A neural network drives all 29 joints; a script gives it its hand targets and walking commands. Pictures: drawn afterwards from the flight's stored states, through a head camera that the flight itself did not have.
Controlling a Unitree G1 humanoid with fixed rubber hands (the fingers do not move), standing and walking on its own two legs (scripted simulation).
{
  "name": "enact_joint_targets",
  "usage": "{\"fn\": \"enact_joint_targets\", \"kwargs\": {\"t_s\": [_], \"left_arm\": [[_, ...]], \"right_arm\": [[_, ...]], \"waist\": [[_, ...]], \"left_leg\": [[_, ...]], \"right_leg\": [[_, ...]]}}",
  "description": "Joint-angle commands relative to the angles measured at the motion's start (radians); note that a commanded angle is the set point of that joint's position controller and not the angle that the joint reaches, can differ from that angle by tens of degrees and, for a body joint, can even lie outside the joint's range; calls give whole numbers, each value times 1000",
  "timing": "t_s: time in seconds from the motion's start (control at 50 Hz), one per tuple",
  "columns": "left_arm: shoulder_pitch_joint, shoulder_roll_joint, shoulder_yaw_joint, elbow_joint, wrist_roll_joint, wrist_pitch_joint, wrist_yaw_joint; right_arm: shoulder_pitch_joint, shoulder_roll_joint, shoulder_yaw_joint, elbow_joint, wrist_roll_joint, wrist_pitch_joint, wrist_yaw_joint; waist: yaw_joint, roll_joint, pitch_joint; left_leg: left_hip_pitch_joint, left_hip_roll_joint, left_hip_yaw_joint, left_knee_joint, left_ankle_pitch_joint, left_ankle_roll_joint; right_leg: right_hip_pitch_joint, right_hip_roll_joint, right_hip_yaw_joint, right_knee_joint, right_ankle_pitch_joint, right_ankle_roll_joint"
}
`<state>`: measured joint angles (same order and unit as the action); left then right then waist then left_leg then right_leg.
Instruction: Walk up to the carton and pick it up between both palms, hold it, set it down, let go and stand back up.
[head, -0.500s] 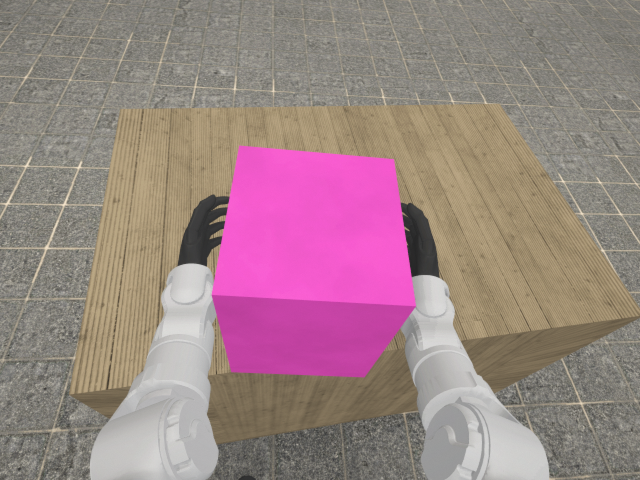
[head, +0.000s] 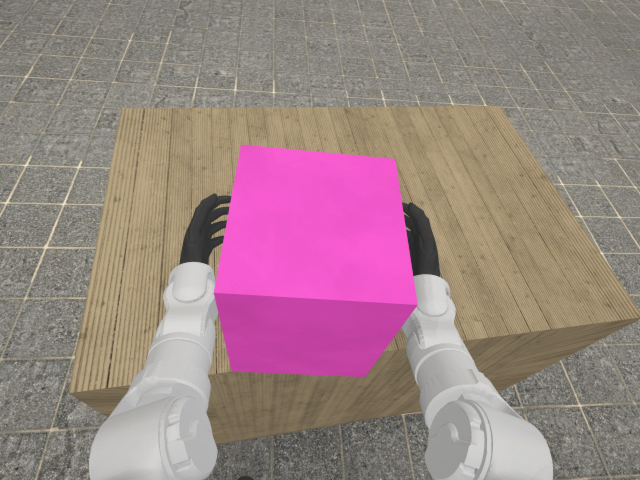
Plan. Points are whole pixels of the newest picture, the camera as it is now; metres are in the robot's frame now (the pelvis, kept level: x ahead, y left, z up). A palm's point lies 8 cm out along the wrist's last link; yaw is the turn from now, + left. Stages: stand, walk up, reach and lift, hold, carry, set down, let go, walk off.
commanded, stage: reach and lift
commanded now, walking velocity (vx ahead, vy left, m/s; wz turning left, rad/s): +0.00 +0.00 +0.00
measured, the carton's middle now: (308, 271) +0.40 +0.06 +0.00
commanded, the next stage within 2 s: none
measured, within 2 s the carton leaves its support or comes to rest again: leaves its support in 0.52 s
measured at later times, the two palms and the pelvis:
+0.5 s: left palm (196, 258) +0.37 +0.21 +0.02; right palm (420, 260) +0.41 -0.08 +0.05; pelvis +0.00 +0.00 +0.00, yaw +1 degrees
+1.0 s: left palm (192, 222) +0.37 +0.20 +0.10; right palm (450, 236) +0.39 -0.09 +0.12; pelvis -0.01 +0.00 +0.01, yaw +2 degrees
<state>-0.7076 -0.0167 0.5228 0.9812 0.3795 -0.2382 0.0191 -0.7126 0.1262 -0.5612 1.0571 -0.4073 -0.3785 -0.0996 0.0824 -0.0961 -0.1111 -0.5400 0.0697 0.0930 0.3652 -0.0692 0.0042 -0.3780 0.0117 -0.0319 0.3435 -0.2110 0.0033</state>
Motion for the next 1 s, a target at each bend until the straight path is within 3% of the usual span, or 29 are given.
{"fn": "enact_joint_targets", "kwargs": {"t_s": [0.0,0.36,0.58,0.7,0.98], "left_arm": [[-495,-540,-292,19,27,-26,-72],[-553,-609,-476,-12,-105,-80,-59],[-670,-646,-602,-154,-200,-63,-50],[-665,-654,-630,-224,-217,26,-57],[-594,-653,-618,-425,-183,348,-109]], "right_arm": [[-530,540,310,28,-82,-56,118],[-557,579,524,-6,47,-77,81],[-581,632,675,-111,174,-5,50],[-586,630,717,-174,261,81,32],[-664,539,679,-365,392,266,25]], "waist": [[39,118,-573],[3,124,-685],[-22,145,-747],[-24,145,-684],[-57,145,-477]], "left_leg": [[481,-27,52,63,366,-17],[530,-33,5,82,435,-32],[577,-45,-25,80,458,-41],[612,-50,-32,51,442,-36],[746,-54,-36,-7,380,-31]], "right_leg": [[26,17,-51,-40,175,-16],[40,21,-35,-32,339,-11],[77,21,-4,-45,411,-1],[132,18,8,-71,407,16],[219,13,-18,-132,269,34]]}}
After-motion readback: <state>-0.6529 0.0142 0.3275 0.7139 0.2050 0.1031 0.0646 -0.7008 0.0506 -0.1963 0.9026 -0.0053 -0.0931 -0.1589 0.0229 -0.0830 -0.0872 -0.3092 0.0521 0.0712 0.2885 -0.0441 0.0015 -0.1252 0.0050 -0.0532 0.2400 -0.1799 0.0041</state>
